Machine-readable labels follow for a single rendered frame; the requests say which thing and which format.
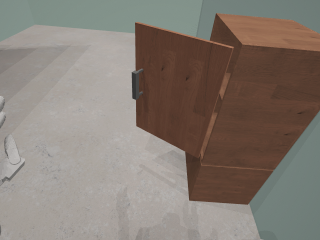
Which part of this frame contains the handle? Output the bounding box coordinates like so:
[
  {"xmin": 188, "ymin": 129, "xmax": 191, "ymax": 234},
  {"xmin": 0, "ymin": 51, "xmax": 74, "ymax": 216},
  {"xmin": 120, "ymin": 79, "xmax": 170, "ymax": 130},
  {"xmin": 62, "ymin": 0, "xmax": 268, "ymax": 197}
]
[{"xmin": 131, "ymin": 68, "xmax": 144, "ymax": 100}]

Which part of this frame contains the cupboard door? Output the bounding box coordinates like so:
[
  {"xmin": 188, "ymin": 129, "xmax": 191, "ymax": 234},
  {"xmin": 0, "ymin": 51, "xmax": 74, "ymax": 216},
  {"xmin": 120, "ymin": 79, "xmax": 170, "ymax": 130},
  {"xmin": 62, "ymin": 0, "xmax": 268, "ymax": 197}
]
[{"xmin": 135, "ymin": 22, "xmax": 234, "ymax": 158}]

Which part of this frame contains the left robot hand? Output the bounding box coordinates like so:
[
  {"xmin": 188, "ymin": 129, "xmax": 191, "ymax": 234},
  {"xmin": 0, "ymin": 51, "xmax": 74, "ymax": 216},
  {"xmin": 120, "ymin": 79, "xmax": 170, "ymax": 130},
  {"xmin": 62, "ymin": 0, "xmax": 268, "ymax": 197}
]
[{"xmin": 0, "ymin": 96, "xmax": 25, "ymax": 186}]

